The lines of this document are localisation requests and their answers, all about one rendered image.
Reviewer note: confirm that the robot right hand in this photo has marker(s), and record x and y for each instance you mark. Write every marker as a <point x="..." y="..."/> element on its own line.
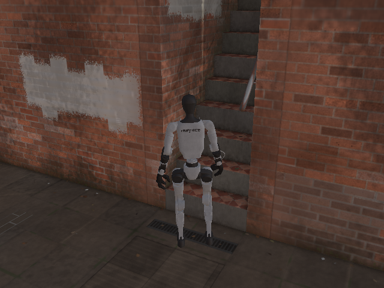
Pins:
<point x="215" y="167"/>

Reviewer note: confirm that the left robot forearm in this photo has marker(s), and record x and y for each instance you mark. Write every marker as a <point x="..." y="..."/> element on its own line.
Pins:
<point x="163" y="163"/>

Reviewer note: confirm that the robot left hand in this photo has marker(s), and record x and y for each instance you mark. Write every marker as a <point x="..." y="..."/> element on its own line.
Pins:
<point x="160" y="180"/>

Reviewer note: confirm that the robot right upper arm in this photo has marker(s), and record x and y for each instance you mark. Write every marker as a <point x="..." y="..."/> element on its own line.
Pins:
<point x="211" y="134"/>

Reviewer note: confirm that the robot left upper arm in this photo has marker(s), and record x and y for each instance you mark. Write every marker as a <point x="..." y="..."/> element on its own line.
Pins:
<point x="169" y="137"/>

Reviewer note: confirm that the right robot forearm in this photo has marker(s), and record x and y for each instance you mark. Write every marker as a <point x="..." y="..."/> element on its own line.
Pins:
<point x="217" y="156"/>

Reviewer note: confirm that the robot head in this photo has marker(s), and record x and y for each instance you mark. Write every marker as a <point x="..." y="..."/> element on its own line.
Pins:
<point x="189" y="105"/>

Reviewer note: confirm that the left robot thigh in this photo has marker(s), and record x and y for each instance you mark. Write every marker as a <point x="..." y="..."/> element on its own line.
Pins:
<point x="178" y="185"/>

